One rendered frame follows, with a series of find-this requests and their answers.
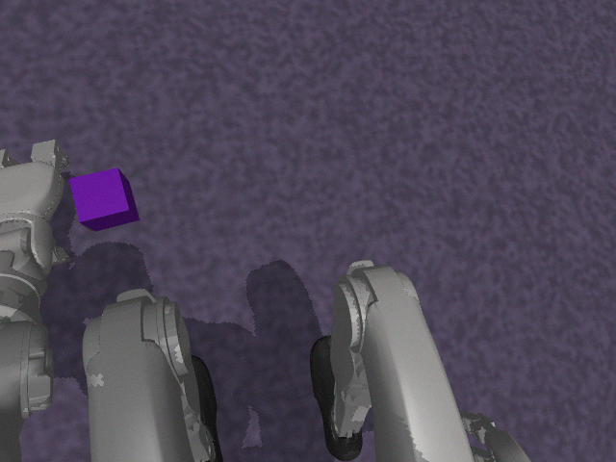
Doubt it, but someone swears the left robot arm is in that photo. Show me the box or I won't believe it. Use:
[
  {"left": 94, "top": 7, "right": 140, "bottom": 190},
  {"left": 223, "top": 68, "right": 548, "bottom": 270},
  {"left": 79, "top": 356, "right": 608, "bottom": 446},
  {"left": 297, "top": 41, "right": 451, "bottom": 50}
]
[{"left": 0, "top": 213, "right": 54, "bottom": 462}]

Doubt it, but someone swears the right robot hand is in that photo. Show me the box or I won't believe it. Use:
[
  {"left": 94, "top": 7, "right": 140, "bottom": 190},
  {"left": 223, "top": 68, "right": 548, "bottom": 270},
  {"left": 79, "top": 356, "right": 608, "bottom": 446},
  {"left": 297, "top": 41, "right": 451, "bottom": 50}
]
[{"left": 459, "top": 411, "right": 531, "bottom": 462}]

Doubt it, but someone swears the left robot foot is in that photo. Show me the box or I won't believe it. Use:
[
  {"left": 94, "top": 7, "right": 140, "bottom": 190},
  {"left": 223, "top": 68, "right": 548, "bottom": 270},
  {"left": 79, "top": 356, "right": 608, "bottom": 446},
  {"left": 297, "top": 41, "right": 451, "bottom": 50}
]
[{"left": 192, "top": 355, "right": 223, "bottom": 462}]

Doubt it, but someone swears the left robot hand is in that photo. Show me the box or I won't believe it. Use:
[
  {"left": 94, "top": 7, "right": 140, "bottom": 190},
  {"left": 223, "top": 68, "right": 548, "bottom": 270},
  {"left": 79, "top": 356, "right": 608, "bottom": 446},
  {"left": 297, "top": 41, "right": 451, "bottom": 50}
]
[{"left": 0, "top": 140, "right": 71, "bottom": 266}]

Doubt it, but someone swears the right robot foot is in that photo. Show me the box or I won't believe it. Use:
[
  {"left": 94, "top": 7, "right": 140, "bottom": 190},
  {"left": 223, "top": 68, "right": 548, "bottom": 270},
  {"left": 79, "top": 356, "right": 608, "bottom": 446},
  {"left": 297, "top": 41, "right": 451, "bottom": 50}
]
[{"left": 310, "top": 336, "right": 363, "bottom": 461}]

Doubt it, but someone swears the cube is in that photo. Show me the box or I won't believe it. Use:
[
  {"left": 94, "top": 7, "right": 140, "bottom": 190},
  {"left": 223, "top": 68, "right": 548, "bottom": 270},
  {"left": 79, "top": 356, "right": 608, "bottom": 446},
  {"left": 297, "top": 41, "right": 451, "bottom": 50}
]
[{"left": 69, "top": 167, "right": 140, "bottom": 232}]

